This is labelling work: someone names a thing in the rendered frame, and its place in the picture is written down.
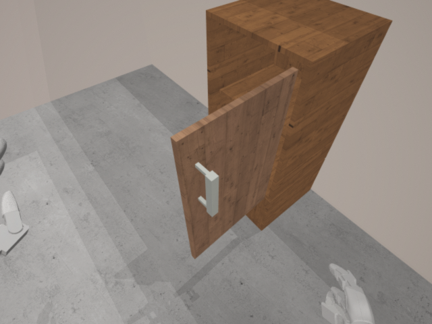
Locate handle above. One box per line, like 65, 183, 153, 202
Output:
195, 162, 219, 217

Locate cupboard door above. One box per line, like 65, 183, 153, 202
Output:
171, 67, 298, 259

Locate robot right hand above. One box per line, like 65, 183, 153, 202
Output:
321, 263, 375, 324

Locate robot left hand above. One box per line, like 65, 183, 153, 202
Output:
0, 138, 29, 256

